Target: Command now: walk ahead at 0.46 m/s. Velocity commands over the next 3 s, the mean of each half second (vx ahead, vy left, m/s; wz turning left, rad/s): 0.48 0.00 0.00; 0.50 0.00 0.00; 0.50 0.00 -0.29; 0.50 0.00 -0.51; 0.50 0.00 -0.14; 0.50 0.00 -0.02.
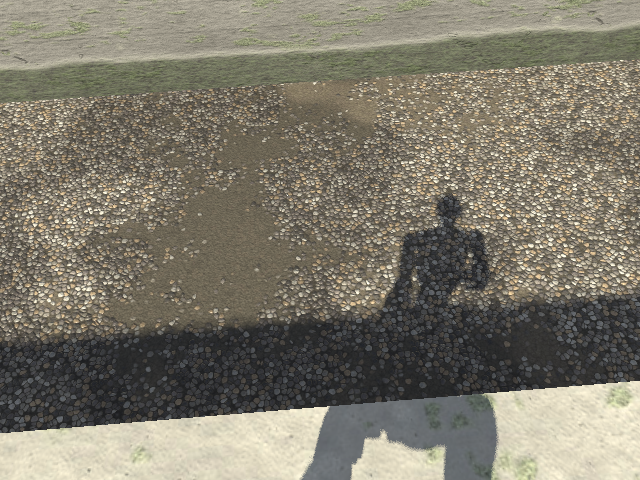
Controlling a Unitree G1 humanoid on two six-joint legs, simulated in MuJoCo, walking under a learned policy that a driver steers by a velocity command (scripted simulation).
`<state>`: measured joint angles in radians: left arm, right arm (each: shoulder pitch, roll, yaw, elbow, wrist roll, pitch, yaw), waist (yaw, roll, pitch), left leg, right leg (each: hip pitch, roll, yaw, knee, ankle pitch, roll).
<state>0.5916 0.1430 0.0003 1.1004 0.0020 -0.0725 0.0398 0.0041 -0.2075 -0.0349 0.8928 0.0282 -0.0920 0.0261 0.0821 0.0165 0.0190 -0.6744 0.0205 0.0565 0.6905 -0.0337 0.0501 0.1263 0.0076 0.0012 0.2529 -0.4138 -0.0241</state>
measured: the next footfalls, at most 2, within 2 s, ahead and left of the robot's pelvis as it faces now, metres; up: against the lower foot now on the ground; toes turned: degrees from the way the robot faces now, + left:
left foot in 0.08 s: +0.24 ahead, +0.10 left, +0.00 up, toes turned +1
right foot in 0.56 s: +0.44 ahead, -0.10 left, +0.00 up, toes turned +0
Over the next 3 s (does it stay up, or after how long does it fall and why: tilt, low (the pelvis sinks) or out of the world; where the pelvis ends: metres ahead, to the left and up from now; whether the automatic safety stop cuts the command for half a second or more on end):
stays up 0.40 -0.10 -0.01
